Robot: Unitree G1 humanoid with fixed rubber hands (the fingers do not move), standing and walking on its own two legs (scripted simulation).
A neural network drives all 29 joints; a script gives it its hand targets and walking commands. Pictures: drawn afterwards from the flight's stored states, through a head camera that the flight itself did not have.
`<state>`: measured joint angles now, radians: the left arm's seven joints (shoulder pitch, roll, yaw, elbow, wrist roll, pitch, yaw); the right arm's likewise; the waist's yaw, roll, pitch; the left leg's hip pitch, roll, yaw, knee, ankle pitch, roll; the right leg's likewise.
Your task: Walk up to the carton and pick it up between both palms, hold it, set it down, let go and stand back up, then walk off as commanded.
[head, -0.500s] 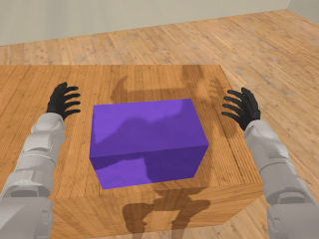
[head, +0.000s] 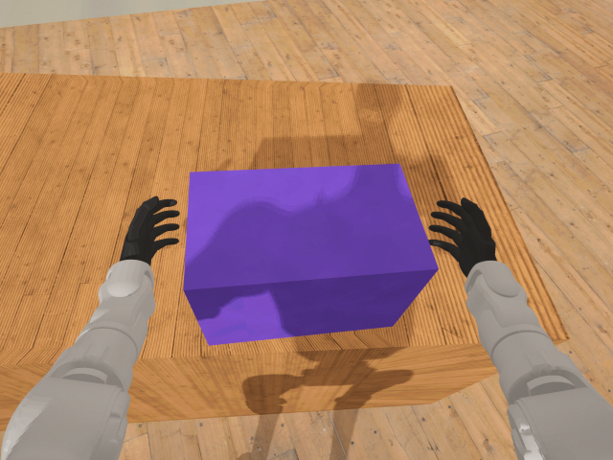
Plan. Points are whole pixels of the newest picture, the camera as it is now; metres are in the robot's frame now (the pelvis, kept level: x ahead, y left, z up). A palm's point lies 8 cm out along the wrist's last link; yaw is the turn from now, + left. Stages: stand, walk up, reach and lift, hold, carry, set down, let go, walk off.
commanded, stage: reach and lift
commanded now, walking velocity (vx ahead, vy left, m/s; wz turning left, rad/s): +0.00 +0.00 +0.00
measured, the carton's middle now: (301, 257) +0.42 +0.02 -0.02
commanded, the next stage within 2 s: none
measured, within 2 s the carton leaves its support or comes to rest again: leaves its support in 1.96 s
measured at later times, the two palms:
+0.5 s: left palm (156, 239) +0.41 +0.22 +0.02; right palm (465, 250) +0.42 -0.21 +0.03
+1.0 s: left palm (158, 251) +0.39 +0.22 +0.01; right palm (440, 251) +0.42 -0.17 +0.02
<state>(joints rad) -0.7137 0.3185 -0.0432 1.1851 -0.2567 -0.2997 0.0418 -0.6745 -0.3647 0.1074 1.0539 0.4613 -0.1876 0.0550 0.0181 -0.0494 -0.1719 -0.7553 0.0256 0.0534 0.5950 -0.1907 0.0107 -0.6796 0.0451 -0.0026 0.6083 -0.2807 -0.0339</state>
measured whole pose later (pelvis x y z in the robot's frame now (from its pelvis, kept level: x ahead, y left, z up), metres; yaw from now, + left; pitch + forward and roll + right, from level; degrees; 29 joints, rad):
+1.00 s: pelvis +0.00 +0.01 +0.00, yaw +0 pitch +23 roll -2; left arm -0.69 0.18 0.06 1.11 -0.26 -0.33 0.10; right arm -0.71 -0.28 0.11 1.08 0.31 -0.28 0.02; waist 0.04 0.01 -0.23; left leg -0.83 0.03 0.04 0.63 -0.20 0.02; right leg -0.74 0.05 -0.01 0.61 -0.27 -0.02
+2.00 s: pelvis +0.00 +0.01 +0.00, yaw +0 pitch +23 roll -2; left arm -0.70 0.10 0.24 1.22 -0.16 -0.56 0.08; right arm -0.71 -0.22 -0.09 1.14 -0.01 -0.45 -0.01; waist 0.04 0.01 -0.23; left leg -0.83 0.03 0.04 0.63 -0.19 0.02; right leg -0.74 0.05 -0.01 0.61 -0.27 -0.02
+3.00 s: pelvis -0.02 +0.00 +0.00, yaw +0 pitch +21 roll -2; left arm -0.69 0.16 0.05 1.17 -0.18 -0.45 0.15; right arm -0.65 -0.20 -0.06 1.10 0.13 -0.40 -0.01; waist 0.04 0.00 -0.29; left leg -0.83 0.03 0.03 0.62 -0.16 0.02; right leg -0.74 0.05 -0.02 0.61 -0.24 -0.02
